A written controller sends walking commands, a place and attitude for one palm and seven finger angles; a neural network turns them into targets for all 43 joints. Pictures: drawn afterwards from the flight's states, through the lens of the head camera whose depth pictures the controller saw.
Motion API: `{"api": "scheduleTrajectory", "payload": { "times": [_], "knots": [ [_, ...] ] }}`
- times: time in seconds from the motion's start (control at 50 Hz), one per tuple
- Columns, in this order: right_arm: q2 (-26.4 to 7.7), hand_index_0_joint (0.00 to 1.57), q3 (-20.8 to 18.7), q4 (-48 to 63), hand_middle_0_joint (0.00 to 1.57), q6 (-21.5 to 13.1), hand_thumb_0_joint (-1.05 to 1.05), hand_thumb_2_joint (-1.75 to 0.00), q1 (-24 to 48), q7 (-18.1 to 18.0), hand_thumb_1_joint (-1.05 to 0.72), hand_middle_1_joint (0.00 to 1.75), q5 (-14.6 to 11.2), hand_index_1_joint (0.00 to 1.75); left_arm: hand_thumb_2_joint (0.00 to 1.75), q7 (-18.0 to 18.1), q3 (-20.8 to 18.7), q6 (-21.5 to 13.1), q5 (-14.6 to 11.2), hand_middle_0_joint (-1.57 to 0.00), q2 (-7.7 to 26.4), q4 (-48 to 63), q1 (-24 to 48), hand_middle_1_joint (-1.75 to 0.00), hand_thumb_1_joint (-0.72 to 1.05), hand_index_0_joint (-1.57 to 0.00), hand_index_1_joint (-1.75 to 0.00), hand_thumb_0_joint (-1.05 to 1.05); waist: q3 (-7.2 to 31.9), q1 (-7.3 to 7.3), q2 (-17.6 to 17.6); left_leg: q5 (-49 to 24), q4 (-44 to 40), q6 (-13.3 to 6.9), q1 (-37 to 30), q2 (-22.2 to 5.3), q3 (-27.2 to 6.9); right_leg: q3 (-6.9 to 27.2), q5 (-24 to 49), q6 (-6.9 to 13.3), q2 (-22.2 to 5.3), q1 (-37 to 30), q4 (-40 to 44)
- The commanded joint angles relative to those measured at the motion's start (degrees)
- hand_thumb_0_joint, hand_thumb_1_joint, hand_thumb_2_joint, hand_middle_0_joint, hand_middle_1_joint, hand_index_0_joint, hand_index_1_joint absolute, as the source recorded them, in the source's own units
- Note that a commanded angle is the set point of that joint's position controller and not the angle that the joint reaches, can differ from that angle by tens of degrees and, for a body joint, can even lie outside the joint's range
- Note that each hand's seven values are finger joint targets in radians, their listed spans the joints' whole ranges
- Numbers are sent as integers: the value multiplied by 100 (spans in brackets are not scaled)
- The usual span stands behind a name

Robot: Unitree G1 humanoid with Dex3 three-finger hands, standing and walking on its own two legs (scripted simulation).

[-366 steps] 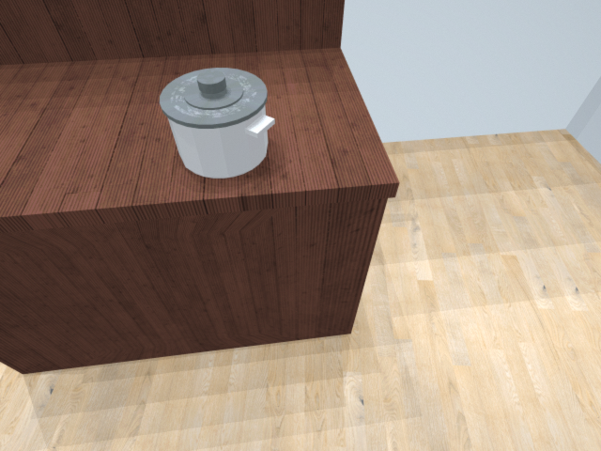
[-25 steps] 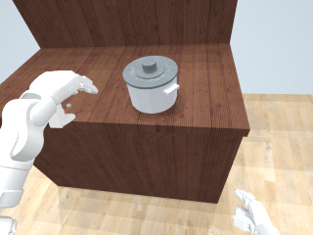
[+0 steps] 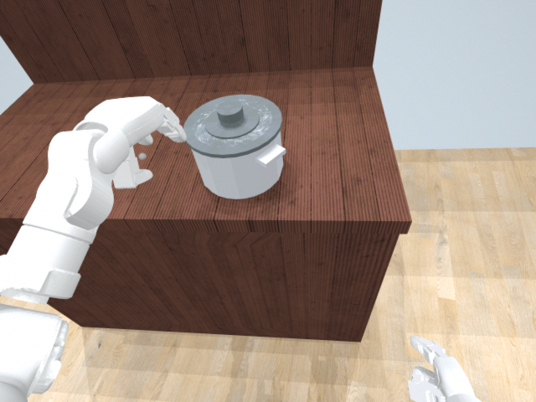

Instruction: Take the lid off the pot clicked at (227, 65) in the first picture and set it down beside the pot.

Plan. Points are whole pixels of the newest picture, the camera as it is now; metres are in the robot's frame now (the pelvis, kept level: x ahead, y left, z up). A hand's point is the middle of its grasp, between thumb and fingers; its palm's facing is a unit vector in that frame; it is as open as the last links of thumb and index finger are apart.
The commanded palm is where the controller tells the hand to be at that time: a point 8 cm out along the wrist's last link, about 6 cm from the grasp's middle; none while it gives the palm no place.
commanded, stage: move the open hand above the knob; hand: left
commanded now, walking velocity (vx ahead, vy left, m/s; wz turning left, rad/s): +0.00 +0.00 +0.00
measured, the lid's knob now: (230, 111) +0.57 +0.12 +0.14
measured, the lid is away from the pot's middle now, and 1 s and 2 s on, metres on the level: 0.00 0.00 0.00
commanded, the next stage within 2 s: lower the open fingers around the knob in 1.78 s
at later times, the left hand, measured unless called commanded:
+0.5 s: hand (184, 119) +0.46 +0.16 +0.20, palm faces -0.25 -0.03 -0.97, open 9.9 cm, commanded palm +0.45 +0.16 +0.27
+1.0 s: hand (221, 88) +0.53 +0.12 +0.21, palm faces -0.29 -0.04 -0.96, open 9.9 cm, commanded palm +0.53 +0.12 +0.27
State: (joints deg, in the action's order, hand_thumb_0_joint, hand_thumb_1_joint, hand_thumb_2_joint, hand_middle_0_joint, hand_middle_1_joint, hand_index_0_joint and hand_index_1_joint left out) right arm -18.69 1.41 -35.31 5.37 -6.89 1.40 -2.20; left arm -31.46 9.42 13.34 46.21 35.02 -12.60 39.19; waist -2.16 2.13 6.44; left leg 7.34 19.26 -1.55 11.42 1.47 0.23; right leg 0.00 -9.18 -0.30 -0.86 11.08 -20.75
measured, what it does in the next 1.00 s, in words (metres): stands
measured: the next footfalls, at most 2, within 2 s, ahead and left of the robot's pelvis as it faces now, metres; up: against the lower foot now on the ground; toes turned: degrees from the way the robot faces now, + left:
none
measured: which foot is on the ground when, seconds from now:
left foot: down 0.00-1.00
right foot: down 0.00-1.00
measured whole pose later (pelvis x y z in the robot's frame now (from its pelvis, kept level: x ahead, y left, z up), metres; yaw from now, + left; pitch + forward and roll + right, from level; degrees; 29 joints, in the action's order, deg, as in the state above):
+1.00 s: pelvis +0.04 +0.01 +0.00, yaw -1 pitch +7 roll +0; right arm -17.5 1.2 -42.0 2.5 -14.5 0.3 -1.5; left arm -25.6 17.1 15.3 51.5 23.0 -56.0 74.0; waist 2.0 -4.0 4.0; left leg 8.8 17.5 -2.3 15.7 2.1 1.5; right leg 1.4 -10.5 -1.0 -1.4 16.1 -19.6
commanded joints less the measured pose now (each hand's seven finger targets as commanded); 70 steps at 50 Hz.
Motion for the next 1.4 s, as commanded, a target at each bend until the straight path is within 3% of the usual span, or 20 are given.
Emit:
{"api": "scheduleTrajectory", "payload": {
  "times": [0.0, 0.06, 0.12, 0.2, 0.24, 0.36, 0.4, 0.48, 0.62, 0.68, 0.74, 0.82, 0.88, 0.92, 0.98, 1.02, 1.16, 1.2, 1.28, 1.38],
  "knots": [
    [-513, 20, -209, 866, 20, -319, 0, -90, 702, -14, -90, 30, -8, 30, 150, 273, -704, 9, 165, -86, 1274, 699, 3014, -8, -30, -86, -8, 0, 2083, -67, -610, -982, -16, -207, -911, 400, 92, -126, 832, 171, 435, -520, 207],
    [-606, 20, -246, 818, 20, -285, 0, -90, 586, -11, -90, 30, 11, 30, 150, 301, -968, 89, 199, -86, 1512, 300, 2779, -8, -30, -86, -8, 0, 2131, -6, -755, -982, -15, -211, -808, 397, 107, -121, 899, 183, 457, -566, 214],
    [-552, 20, -224, 788, 20, -266, 0, -90, 551, -17, -90, 30, -12, 30, 150, 264, -580, 143, 253, -86, 1160, 56, 3175, -8, -30, -86, -8, 0, 2002, -102, -861, -955, -34, -219, -769, 404, 133, -128, 923, 165, 426, -497, 219],
    [-531, 20, -223, 789, 20, -310, 0, -90, 493, -18, -90, 30, -6, 30, 150, 315, -588, 117, 274, -86, 1214, 257, 3711, -8, -30, -86, -8, 0, 2492, -118, -666, -1361, 42, -230, -1031, 419, 98, -113, 1242, 193, 456, -643, 140],
    [-560, 20, -221, 697, 20, -271, 0, -90, 389, -22, -90, 30, -17, 30, 150, 302, -459, 184, 309, -86, 1061, -187, 3764, -8, -30, -86, -8, 0, 2188, -180, -757, -1311, 6, -210, -916, 404, 101, -160, 1199, 197, 466, -471, 176],
    [-571, 20, -217, 662, 20, -317, 0, -90, 305, -1, -90, 30, -35, 30, 150, 393, 6, 242, 319, -86, 535, -352, 4325, -8, -30, -86, -8, 0, 2405, -284, -481, -1498, -2, -187, -1229, 386, -9, -209, 1111, 247, 526, -244, 185],
    [-551, 20, -205, 531, 20, -325, 0, -90, 170, -15, -90, 30, -27, 30, 150, 419, 93, 314, 438, -86, 432, -872, 4603, -8, -30, -86, -8, 0, 2245, -337, -764, -1434, -50, -185, -1110, 378, -3, -203, 1070, 253, 530, -206, 215],
    [-582, 20, -217, 458, 20, -377, 0, -90, 6, -3, -90, 30, 1, 30, 150, 516, -18, 287, 508, -86, 526, -832, 5246, -8, -30, -86, -8, 0, 2750, -340, -700, -1691, -93, -166, -1319, 381, -25, -178, 1253, 266, 543, -323, 210],
    [-538, 20, -203, 308, 20, -338, 0, -90, -175, -16, -90, 30, 28, 30, 150, 598, 129, 399, 618, -86, 235, -1993, 5421, -8, -30, -86, -8, 0, 2548, -374, -1062, -1832, -85, -195, -963, 373, 97, -134, 1544, 237, 475, -433, 155],
    [-561, 20, -240, 328, 20, -393, 0, -90, -263, 1, -90, 30, 58, 30, 150, 625, 88, 339, 631, -86, 271, -1749, 5768, -8, -30, -86, -8, 0, 2953, -394, -824, -2209, -19, -191, -1270, 362, 57, -91, 1690, 231, 494, -410, 144],
    [-569, 20, -239, 202, 20, -356, 0, -90, -398, -47, -90, 30, 54, 30, 150, 632, 58, 390, 660, -86, 294, -2514, 5719, -8, -30, -86, -8, 0, 2563, -441, -1161, -1845, -57, -218, -903, 370, 133, -97, 1644, 202, 465, -398, 146],
    [-543, 20, -257, 99, 20, -420, 0, -90, -540, -80, -90, 30, 38, 30, 150, 671, 483, 284, 618, -86, -173, -2630, 6351, -8, -30, -86, -8, 0, 2592, -618, -995, -1749, -26, -225, -1058, 375, 87, -79, 1499, 197, 482, -105, 166],
    [-574, 20, -278, -27, 20, -491, 0, -90, -759, -115, -90, 30, 78, 30, 150, 767, 294, 177, 644, -86, 100, -2835, 6891, -8, -30, -86, -8, 0, 2856, -709, -885, -1686, 11, -232, -1071, 379, 79, 10, 1557, 186, 476, -109, 181],
    [-560, 20, -271, -145, 20, -503, 0, -90, -876, -150, -90, 30, 78, 30, 150, 840, 270, 179, 707, -86, 117, -3436, 6941, -8, -30, -86, -8, 0, 2642, -767, -1088, -1502, -1, -251, -807, 366, 108, 23, 1531, 175, 448, -97, 151],
    [-564, 20, -303, -164, 20, -541, 0, -90, -1016, -111, -90, 30, 109, 30, 150, 919, 282, 97, 734, -86, 83, -3393, 7082, -8, -30, -86, -8, 0, 3103, -739, -814, -1882, 82, -239, -934, 313, 59, 107, 1703, 196, 420, -142, 73],
    [-596, 20, -326, -216, 20, -471, 0, -90, -1077, -116, -90, 30, 116, 30, 150, 923, 106, 152, 810, -86, 233, -3933, 6619, -8, -30, -86, -8, 0, 2975, -689, -1098, -1857, 87, -260, -782, 307, 128, 60, 1771, 163, 425, -259, 62],
    [-604, 20, -364, -89, 20, -423, 0, -90, -1078, -123, -90, 30, 102, 30, 150, 853, 258, 89, 730, -86, 139, -3438, 6842, -8, -30, -86, -8, 0, 3126, -704, -887, -2217, 146, -301, -918, 275, 138, 96, 2001, 145, 392, -263, 65],
    [-597, 20, -381, -82, 20, -468, 0, -90, -1124, -115, -90, 30, 139, 30, 150, 892, -120, 32, 806, -86, 604, -3339, 6817, -8, -30, -86, -8, 0, 3370, -623, -906, -2417, 227, -329, -992, 257, 121, 150, 2086, 137, 388, -382, 10],
    [-631, 20, -376, -119, 20, -389, 0, -90, -1116, -102, -90, 30, 91, 30, 150, 827, 144, 147, 783, -86, 296, -3583, 6472, -8, -30, -86, -8, 0, 2831, -661, -1036, -2352, 169, -324, -853, 277, 194, 49, 2066, 115, 409, -225, 83],
    [-575, 20, -393, -32, 20, -454, 0, -90, -1044, -63, -90, 30, 83, 30, 150, 819, 212, 37, 721, -86, 248, -2854, 6752, -8, -30, -86, -8, 0, 3256, -662, -641, -2753, 304, -309, -1311, 244, 68, 70, 2026, 136, 409, -82, 31]
  ]
}}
